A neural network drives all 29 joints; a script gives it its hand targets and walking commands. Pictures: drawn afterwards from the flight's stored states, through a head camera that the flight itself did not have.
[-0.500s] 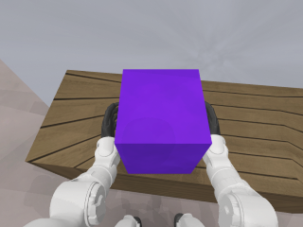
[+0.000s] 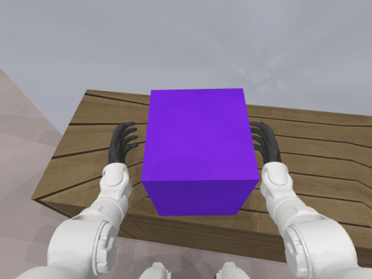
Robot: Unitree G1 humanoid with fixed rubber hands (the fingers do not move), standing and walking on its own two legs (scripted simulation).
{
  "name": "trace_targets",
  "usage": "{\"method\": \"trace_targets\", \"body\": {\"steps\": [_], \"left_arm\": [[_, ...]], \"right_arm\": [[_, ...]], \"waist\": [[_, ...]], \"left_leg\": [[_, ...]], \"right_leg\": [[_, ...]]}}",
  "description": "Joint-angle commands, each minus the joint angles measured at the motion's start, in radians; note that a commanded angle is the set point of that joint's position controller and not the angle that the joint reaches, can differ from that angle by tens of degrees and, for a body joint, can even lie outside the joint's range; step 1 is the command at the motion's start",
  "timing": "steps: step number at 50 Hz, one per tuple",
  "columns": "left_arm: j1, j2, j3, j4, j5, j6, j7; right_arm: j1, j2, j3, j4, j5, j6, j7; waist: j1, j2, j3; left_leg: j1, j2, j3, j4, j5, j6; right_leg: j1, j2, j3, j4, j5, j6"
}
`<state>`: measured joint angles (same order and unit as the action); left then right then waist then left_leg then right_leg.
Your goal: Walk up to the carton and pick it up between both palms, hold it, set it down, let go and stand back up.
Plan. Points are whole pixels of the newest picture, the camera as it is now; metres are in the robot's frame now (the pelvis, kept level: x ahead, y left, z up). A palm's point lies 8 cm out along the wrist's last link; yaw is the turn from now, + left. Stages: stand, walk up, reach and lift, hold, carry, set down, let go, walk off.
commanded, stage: set down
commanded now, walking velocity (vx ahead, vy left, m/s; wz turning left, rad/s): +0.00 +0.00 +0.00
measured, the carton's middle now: (197, 158) +0.38 +0.00 -0.03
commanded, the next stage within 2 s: none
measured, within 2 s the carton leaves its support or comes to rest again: neither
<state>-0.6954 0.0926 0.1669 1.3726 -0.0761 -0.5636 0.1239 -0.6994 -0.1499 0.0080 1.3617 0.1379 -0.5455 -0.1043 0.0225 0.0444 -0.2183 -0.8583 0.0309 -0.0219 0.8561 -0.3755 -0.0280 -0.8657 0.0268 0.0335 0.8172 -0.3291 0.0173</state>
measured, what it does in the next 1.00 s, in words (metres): stands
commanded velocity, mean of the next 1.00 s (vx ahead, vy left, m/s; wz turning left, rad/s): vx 0.00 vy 0.00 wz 0.00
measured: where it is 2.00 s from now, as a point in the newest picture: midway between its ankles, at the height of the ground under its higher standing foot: outside the picture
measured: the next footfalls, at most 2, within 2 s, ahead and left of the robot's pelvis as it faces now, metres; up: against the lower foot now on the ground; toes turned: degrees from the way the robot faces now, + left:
none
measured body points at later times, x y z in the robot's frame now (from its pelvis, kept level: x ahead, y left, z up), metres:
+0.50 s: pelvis -0.03 -0.02 -0.01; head +0.07 -0.03 +0.43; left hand +0.40 +0.18 +0.02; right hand +0.40 -0.21 +0.00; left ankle +0.01 +0.13 -0.69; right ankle +0.02 -0.13 -0.69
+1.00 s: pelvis -0.01 -0.02 +0.04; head +0.04 -0.01 +0.49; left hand +0.41 +0.21 +0.12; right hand +0.43 -0.21 +0.13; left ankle +0.01 +0.13 -0.69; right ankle +0.02 -0.13 -0.69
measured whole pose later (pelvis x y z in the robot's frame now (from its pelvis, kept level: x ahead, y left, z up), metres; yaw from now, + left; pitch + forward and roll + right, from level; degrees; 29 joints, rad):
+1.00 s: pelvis -0.01 -0.02 +0.04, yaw +1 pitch +12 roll -1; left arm -0.70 0.30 0.03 0.80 -0.26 0.07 0.02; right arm -0.73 -0.32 0.10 0.89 0.40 -0.03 -0.08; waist 0.01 -0.01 -0.11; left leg -0.53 0.05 -0.04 0.53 -0.22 -0.04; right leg -0.52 0.04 0.01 0.49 -0.17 -0.01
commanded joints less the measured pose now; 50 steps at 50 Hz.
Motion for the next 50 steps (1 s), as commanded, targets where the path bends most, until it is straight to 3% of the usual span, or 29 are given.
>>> {"method": "trace_targets", "body": {"steps": [1,5,9,14,18,22,29,35,41,47,50], "left_arm": [[-0.415,0.204,-0.096,-0.166,-0.117,-0.059,-0.013],[-0.481,0.240,-0.198,-0.128,-0.211,-0.010,-0.042],[-0.527,0.257,-0.267,-0.233,-0.293,0.019,-0.051],[-0.556,0.291,-0.287,-0.334,-0.338,0.057,-0.056],[-0.539,0.350,-0.246,-0.384,-0.330,0.098,-0.064],[-0.486,0.397,-0.162,-0.412,-0.285,0.130,-0.070],[-0.416,0.422,-0.080,-0.467,-0.249,0.217,-0.075],[-0.429,0.410,-0.102,-0.650,-0.274,0.333,-0.076],[-0.428,0.372,-0.134,-0.769,-0.255,0.487,-0.090],[-0.377,0.368,-0.095,-0.761,-0.183,0.590,-0.104],[-0.323,0.372,-0.064,-0.830,-0.139,0.626,-0.103]], "right_arm": [[-0.440,-0.210,0.034,-0.148,0.124,-0.084,0.017],[-0.473,-0.281,0.086,-0.106,0.219,-0.011,0.059],[-0.490,-0.300,0.107,-0.225,0.274,0.049,0.104],[-0.506,-0.301,0.095,-0.376,0.271,0.119,0.128],[-0.497,-0.318,0.079,-0.458,0.254,0.164,0.110],[-0.480,-0.307,0.075,-0.527,0.235,0.183,0.063],[-0.470,-0.294,0.098,-0.633,0.241,0.243,0.001],[-0.465,-0.333,0.087,-0.744,0.262,0.328,0.005],[-0.454,-0.350,0.055,-0.706,0.265,0.425,0.025],[-0.420,-0.318,0.049,-0.648,0.256,0.481,0.026],[-0.365,-0.321,0.050,-0.681,0.262,0.484,0.021]], "waist": [[-0.031,-0.007,-0.742],[-0.037,0.022,-0.681],[-0.025,0.028,-0.759],[-0.020,-0.004,-0.831],[-0.018,-0.065,-0.853],[-0.004,-0.128,-0.878],[0.019,-0.159,-0.815],[0.006,-0.102,-0.758],[-0.031,-0.049,-0.616],[-0.017,-0.044,-0.494],[-0.001,-0.022,-0.499]], "left_leg": [[0.329,-0.043,0.061,-0.002,0.585,-0.102],[0.371,-0.036,0.052,-0.025,0.457,-0.101],[0.396,-0.033,0.046,-0.043,0.372,-0.089],[0.351,-0.041,0.048,-0.059,0.252,-0.058],[0.289,-0.059,0.067,-0.073,0.209,-0.037],[0.204,-0.078,0.091,-0.081,0.218,-0.019],[0.189,-0.084,0.099,-0.141,0.258,-0.006],[0.409,-0.064,0.077,-0.215,0.396,-0.022],[0.603,-0.040,0.039,-0.273,0.518,-0.028],[0.632,-0.045,0.033,-0.341,0.499,-0.001],[0.670,-0.052,0.042,-0.367,0.542,-0.004]], "right_leg": [[0.385,0.047,-0.068,-0.037,0.542,-0.006],[0.217,0.044,-0.094,-0.075,0.316,-0.018],[0.129,0.040,-0.111,-0.092,0.183,-0.016],[0.136,0.023,-0.099,-0.096,0.120,-0.010],[0.258,0.009,-0.063,-0.101,0.168,0.005],[0.463,-0.001,-0.021,-0.089,0.296,0.036],[0.676,0.002,0.013,-0.118,0.421,0.052],[0.642,0.034,-0.034,-0.201,0.504,0.032],[0.569,0.041,-0.066,-0.304,0.533,0.009],[0.649,0.019,-0.054,-0.369,0.507,0.010],[0.731,0.019,-0.051,-0.386,0.545,0.012]]}}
